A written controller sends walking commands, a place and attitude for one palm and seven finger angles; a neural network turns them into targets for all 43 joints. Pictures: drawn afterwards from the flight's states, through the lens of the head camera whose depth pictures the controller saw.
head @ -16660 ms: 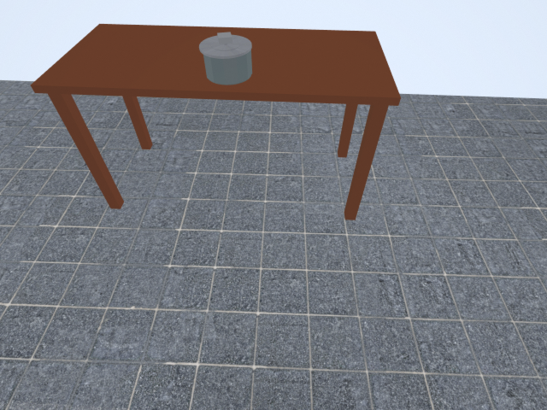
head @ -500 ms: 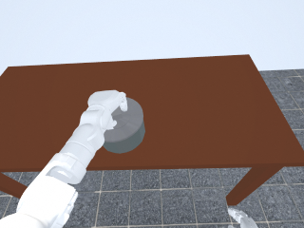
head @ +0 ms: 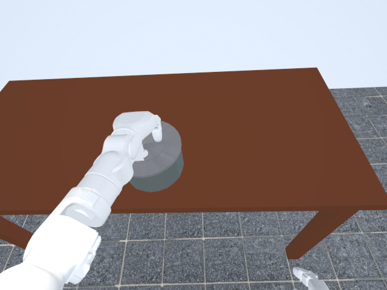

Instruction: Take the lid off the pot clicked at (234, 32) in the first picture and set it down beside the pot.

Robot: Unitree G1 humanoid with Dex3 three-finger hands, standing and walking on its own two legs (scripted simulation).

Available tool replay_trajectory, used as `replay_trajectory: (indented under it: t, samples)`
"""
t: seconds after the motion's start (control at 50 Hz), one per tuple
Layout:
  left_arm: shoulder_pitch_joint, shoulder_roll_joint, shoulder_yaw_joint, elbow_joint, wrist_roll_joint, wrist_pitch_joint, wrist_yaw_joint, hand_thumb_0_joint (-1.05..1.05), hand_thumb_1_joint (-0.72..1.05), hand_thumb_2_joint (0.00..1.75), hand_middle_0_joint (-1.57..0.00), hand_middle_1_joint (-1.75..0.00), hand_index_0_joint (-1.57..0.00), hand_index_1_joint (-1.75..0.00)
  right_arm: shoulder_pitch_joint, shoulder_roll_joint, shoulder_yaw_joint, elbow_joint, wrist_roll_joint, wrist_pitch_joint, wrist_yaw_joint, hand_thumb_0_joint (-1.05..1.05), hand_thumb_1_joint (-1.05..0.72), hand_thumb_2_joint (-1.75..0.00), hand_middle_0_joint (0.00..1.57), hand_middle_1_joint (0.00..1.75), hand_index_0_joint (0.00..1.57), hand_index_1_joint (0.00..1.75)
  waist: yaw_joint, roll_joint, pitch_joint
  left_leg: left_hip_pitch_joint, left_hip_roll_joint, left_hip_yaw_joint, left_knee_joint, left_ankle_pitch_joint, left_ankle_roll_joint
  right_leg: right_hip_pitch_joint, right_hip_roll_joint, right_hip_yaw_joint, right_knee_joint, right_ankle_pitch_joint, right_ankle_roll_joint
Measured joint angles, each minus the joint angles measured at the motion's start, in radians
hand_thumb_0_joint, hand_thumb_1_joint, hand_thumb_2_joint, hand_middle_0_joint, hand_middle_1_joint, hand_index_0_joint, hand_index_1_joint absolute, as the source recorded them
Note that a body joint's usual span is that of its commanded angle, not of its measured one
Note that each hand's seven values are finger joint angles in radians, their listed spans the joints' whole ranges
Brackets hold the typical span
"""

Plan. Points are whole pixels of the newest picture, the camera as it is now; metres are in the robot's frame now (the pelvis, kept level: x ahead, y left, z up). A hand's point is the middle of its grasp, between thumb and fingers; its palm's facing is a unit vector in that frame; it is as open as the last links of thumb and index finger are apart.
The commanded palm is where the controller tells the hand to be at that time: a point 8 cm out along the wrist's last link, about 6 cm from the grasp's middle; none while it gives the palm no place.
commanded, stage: close the fingers and squeeze the knob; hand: left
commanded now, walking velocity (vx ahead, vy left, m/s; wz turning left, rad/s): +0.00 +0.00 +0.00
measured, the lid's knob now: (143, 139) +0.45 +0.13 +0.04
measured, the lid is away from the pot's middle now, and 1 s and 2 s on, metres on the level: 0.01 0.00 0.01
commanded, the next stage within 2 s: lift the lid straight up in 0.06 s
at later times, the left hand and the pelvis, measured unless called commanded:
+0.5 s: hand (143, 142) +0.43 +0.13 +0.06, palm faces -0.32 -0.05 -0.94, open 7.2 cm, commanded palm +0.42 +0.13 +0.14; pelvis +0.00 +0.00 +0.00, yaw +0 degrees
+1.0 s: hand (136, 129) +0.42 +0.13 +0.10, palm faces -0.26 -0.05 -0.96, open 7.1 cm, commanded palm +0.41 +0.14 +0.18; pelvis +0.00 +0.00 +0.00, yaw +1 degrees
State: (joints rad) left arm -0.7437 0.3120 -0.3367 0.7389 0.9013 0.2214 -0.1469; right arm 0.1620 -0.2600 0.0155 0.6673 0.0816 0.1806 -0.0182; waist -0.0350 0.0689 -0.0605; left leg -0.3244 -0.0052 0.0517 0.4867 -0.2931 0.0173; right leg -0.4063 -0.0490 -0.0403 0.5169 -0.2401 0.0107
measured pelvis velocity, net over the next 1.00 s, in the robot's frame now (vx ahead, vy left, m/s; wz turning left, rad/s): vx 0.00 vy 0.00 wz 0.01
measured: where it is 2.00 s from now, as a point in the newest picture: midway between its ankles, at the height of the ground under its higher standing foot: outside the picture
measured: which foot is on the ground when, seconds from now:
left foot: down 0.00-1.00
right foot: down 0.00-1.00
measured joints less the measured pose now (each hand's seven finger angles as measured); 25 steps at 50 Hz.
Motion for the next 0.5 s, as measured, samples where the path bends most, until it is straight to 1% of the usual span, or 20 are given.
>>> replay_trajectory:
  t: [0.16, 0.24, 0.3, 0.38, 0.44, 0.5]
  samples:
    - [-0.001, 0.0, 0.015, 0.02, -0.009, -0.007, 0.01, 0.02, 0.17, 0.96, -0.57, -0.89, -0.72, -0.95, 0.012, -0.001, -0.001, 0.006, -0.002, -0.003, -0.004, 0.01, -0.91, -0.9, 0.2, 0.3, 0.2, 0.3, -0.007, 0.005, -0.002, 0.0, 0.0, 0.004, -0.002, 0.003, 0.002, -0.001, 0.0, 0.005, -0.002, 0.004, 0.002]
    - [-0.011, 0.0, 0.009, 0.031, -0.007, -0.005, 0.008, 0.02, 0.17, 0.95, -0.57, -0.89, -0.73, -0.95, 0.018, 0.0, -0.002, 0.009, -0.002, -0.005, -0.006, 0.01, -0.91, -0.9, 0.2, 0.3, 0.2, 0.3, -0.009, 0.002, 0.0, 0.001, -0.002, 0.005, -0.004, 0.005, 0.002, -0.001, -0.001, 0.005, -0.003, 0.006, 0.002]
    - [-0.001, 0.008, 0.019, 0.02, -0.009, -0.01, 0.003, 0.02, 0.17, 0.95, -0.57, -0.89, -0.73, -0.95, 0.02, 0.0, -0.003, 0.008, -0.004, -0.008, -0.009, 0.01, -0.91, -0.9, 0.2, 0.3, 0.2, 0.3, -0.013, 0.004, 0.004, 0.008, -0.001, 0.007, -0.01, 0.007, 0.003, 0.004, 0.0, 0.008, -0.008, 0.009, 0.002]
    - [0.004, 0.008, 0.001, 0.007, -0.017, -0.005, 0.0, 0.03, 0.18, 0.94, -0.57, -0.88, -0.74, -0.95, 0.025, -0.001, -0.008, 0.009, -0.004, -0.017, -0.011, 0.01, -0.91, -0.9, 0.2, 0.3, 0.2, 0.3, -0.016, 0.009, 0.006, 0.017, -0.003, 0.006, -0.017, 0.009, 0.004, 0.014, -0.001, 0.007, -0.016, 0.011, 0.003]
    - [0.001, 0.006, 0.0, 0.001, -0.022, -0.005, -0.003, 0.03, 0.18, 0.94, -0.57, -0.87, -0.74, -0.95, 0.023, -0.001, -0.006, 0.015, -0.004, -0.024, -0.014, 0.01, -0.91, -0.9, 0.2, 0.3, 0.2, 0.3, -0.016, 0.01, 0.011, 0.024, -0.004, 0.007, -0.023, 0.01, 0.005, 0.021, -0.002, 0.007, -0.02, 0.011, 0.004]
    - [0.008, 0.009, 0.013, -0.019, -0.025, -0.009, -0.002, 0.04, 0.18, 0.94, -0.57, -0.87, -0.75, -0.95, 0.022, 0.0, -0.004, 0.016, -0.005, -0.033, -0.017, 0.01, -0.91, -0.9, 0.2, 0.3, 0.2, 0.3, -0.017, 0.013, 0.014, 0.034, -0.005, 0.007, -0.033, 0.013, 0.005, 0.029, -0.002, 0.008, -0.027, 0.013, 0.005]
